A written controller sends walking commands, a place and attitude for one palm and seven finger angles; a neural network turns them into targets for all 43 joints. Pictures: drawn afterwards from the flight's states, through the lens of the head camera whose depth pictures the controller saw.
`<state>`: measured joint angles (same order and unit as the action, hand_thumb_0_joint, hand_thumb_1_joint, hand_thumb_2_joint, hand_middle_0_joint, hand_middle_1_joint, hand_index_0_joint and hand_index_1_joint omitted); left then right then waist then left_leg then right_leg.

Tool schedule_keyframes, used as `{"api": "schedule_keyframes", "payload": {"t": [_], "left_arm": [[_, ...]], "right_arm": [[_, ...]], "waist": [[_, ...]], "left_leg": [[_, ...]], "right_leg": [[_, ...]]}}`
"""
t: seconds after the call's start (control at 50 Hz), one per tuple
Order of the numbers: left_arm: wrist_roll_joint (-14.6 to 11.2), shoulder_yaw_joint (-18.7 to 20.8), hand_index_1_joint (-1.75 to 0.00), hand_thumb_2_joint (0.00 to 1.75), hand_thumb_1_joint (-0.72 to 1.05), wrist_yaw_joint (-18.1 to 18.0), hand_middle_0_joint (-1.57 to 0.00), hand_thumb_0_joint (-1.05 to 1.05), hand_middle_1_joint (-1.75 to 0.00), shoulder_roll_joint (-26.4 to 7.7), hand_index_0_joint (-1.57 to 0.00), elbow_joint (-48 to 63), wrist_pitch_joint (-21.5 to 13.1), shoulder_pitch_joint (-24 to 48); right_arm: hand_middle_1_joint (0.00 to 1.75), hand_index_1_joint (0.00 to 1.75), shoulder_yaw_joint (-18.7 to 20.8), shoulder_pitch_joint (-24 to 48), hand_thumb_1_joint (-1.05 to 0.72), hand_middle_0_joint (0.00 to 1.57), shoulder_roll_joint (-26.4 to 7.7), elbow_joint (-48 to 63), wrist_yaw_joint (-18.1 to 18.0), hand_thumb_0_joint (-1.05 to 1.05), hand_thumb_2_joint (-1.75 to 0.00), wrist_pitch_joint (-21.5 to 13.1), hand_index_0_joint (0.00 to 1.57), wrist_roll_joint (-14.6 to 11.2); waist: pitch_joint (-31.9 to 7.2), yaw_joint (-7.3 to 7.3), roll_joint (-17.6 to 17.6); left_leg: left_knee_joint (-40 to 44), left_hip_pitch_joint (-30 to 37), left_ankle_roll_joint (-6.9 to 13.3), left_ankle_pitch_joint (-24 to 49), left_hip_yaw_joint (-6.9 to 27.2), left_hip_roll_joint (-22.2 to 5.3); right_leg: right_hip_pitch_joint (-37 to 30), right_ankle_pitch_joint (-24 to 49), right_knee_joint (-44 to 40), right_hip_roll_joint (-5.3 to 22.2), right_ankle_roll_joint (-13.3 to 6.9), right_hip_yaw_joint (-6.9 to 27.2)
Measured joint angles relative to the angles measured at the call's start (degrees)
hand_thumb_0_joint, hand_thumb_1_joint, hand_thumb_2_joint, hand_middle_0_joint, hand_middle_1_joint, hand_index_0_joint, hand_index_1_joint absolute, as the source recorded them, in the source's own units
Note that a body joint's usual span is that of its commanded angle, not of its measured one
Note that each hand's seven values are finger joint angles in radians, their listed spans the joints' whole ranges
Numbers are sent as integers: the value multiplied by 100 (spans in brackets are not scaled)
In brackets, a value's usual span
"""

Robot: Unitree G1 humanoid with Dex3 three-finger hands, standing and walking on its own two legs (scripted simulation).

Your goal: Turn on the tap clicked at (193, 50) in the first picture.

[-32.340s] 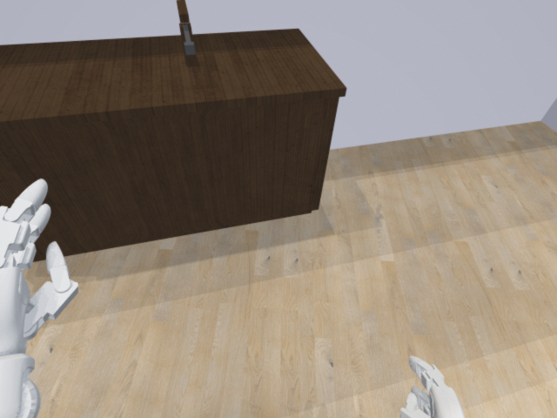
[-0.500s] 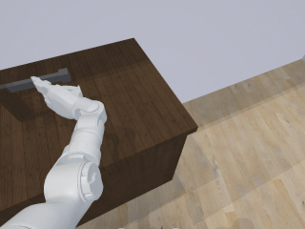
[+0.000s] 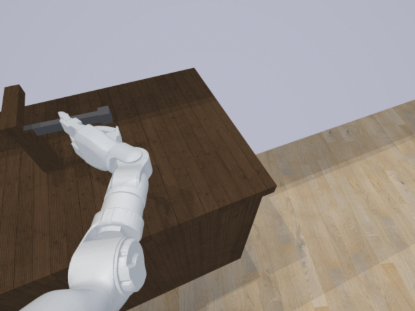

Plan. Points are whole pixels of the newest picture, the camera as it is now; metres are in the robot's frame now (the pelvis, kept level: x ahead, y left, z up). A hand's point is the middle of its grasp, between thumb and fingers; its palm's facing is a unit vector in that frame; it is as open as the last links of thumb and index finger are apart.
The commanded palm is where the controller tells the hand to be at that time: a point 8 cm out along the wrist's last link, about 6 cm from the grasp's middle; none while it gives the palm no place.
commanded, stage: lift the hand up off the lever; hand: left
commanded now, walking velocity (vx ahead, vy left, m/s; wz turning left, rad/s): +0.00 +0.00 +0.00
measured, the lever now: (105, 115) +0.52 +0.23 +0.09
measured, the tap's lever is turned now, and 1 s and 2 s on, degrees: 86 86 86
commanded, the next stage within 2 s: draw the hand back beside the body in 1.76 s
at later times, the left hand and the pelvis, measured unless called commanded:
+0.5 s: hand (114, 127) +0.44 +0.18 +0.12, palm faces +0.82 -0.56 -0.12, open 7.8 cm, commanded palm +0.38 +0.19 +0.13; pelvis +0.00 +0.00 +0.01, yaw +1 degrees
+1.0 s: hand (120, 123) +0.44 +0.17 +0.14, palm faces +0.82 -0.56 -0.13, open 7.8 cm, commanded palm +0.38 +0.18 +0.15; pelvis -0.01 -0.01 +0.01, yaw +1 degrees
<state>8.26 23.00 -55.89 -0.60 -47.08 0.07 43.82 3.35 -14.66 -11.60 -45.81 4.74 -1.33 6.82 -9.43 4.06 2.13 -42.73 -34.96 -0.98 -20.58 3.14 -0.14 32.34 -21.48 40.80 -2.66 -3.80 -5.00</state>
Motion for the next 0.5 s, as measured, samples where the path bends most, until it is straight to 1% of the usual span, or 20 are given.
{"api": "schedule_keyframes", "payload": {"t": [0.06,0.16,0.2,0.32,0.44,0.5], "left_arm": [[-9,-112,-15,90,90,23,-16,1,-15,-8,-15,42,85,1],[-135,-113,-15,90,90,77,-16,1,-15,-17,-15,81,222,51],[-136,-86,-15,90,90,94,-16,1,-15,-25,-15,123,264,46],[-120,-167,-15,90,90,113,-16,1,-15,-49,-15,231,378,-1],[-223,-220,-15,90,90,155,-16,1,-15,35,-15,465,468,-122],[-209,-282,-15,90,90,152,-16,1,-15,72,-15,520,539,-177]], "right_arm": [[30,30,-13,54,-91,20,8,-6,-16,0,-90,14,20,-22],[30,30,-51,117,-91,20,27,-17,-71,0,-90,40,20,-69],[30,30,-51,127,-91,20,27,-11,-86,0,-90,48,20,-74],[30,30,-35,109,-91,20,-5,-14,-107,0,-90,76,20,-96],[30,30,-20,60,-91,20,-21,-35,-121,0,-90,103,20,-124],[30,30,-16,56,-91,20,-24,-55,-122,0,-90,105,20,-133]], "waist": [[25,-36,-9],[64,-64,-49],[65,-66,-52],[78,-77,-29],[90,-104,-16],[98,-115,-5]], "left_leg": [[20,49,-4,7,24,14],[119,150,-13,54,48,21],[150,177,-19,67,50,16],[208,257,-21,84,52,20],[307,395,-21,118,36,17],[345,470,-22,130,35,16]], "right_leg": [[-55,-9,-12,13,-2,-24],[-158,22,-99,18,-9,-46],[-186,37,-133,12,-15,-47],[-265,51,-185,16,-17,-48],[-394,85,-275,13,-14,-30],[-470,98,-315,12,-15,-28]]}}
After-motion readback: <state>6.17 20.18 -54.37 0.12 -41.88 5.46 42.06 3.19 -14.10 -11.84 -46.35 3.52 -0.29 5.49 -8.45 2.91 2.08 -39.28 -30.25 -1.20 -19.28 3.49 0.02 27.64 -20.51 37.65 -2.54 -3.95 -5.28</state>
